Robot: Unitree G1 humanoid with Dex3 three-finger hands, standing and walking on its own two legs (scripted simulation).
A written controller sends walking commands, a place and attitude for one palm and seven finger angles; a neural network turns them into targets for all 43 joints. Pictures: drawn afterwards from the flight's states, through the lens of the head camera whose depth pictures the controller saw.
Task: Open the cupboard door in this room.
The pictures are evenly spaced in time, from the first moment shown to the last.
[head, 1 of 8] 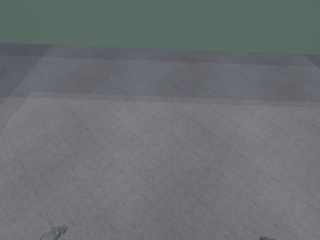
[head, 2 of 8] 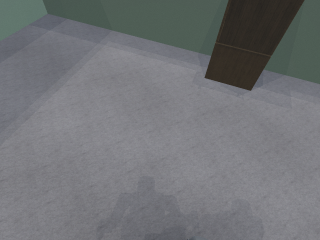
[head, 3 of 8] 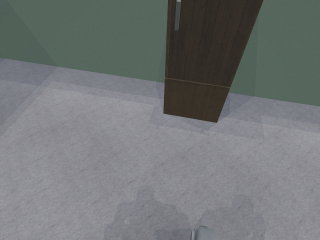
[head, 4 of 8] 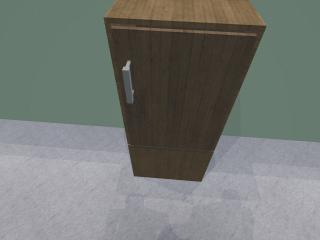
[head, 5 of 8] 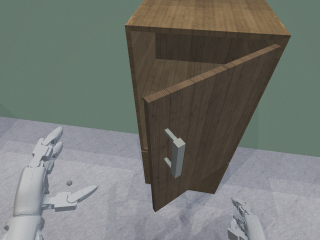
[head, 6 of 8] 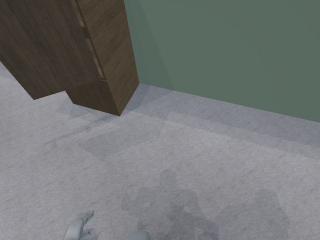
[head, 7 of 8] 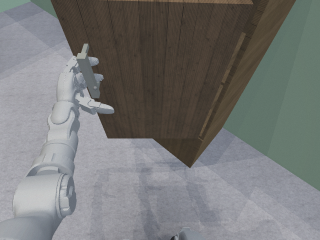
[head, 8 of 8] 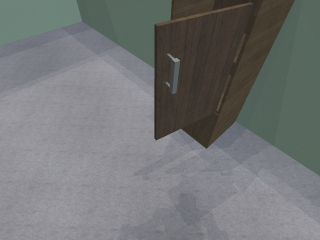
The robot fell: no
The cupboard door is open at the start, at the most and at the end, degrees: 0 82 77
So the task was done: yes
